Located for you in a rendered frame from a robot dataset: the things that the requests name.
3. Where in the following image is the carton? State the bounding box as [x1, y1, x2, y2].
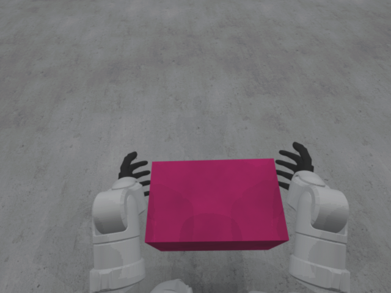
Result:
[145, 159, 289, 251]

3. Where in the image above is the robot right forearm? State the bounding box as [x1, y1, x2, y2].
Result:
[286, 170, 350, 293]

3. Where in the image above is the left robot hand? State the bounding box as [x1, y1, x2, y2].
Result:
[118, 151, 150, 196]

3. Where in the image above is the robot left forearm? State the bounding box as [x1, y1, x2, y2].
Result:
[90, 177, 147, 293]

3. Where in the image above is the right robot hand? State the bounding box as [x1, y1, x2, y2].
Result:
[276, 142, 314, 190]

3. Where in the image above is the robot left thigh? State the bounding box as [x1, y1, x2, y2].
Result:
[151, 280, 193, 293]

